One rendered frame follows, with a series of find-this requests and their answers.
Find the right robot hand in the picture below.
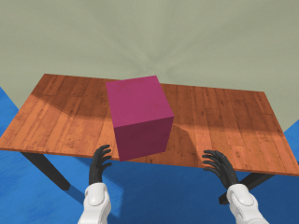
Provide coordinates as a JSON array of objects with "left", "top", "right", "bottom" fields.
[{"left": 202, "top": 149, "right": 240, "bottom": 190}]

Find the table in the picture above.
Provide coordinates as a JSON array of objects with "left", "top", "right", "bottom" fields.
[{"left": 0, "top": 74, "right": 299, "bottom": 205}]

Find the left robot hand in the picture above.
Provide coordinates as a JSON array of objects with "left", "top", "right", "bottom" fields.
[{"left": 89, "top": 145, "right": 112, "bottom": 186}]

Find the robot left forearm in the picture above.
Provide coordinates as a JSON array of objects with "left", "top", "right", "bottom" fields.
[{"left": 78, "top": 182, "right": 111, "bottom": 224}]

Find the carton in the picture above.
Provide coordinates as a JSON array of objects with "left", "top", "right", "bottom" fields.
[{"left": 106, "top": 76, "right": 174, "bottom": 162}]

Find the robot right forearm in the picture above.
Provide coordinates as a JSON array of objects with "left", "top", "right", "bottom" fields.
[{"left": 226, "top": 184, "right": 269, "bottom": 224}]

